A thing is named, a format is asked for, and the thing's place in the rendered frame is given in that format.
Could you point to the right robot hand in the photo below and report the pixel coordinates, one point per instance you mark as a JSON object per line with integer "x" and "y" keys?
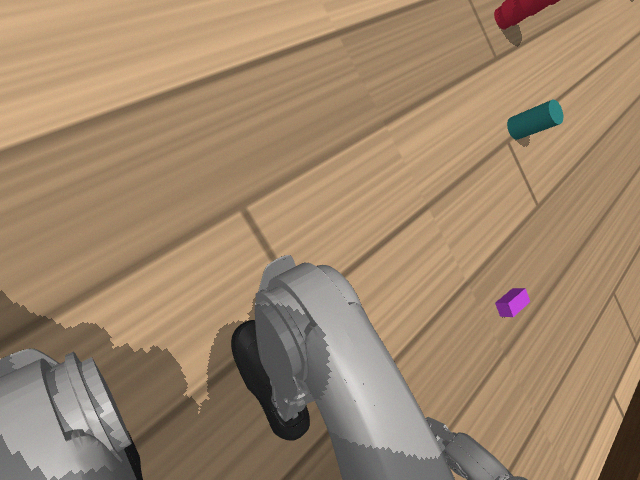
{"x": 465, "y": 456}

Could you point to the right robot foot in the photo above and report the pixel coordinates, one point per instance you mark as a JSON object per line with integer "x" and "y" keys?
{"x": 246, "y": 355}

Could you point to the left robot foot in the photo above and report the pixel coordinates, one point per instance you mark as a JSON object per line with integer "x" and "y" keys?
{"x": 134, "y": 459}

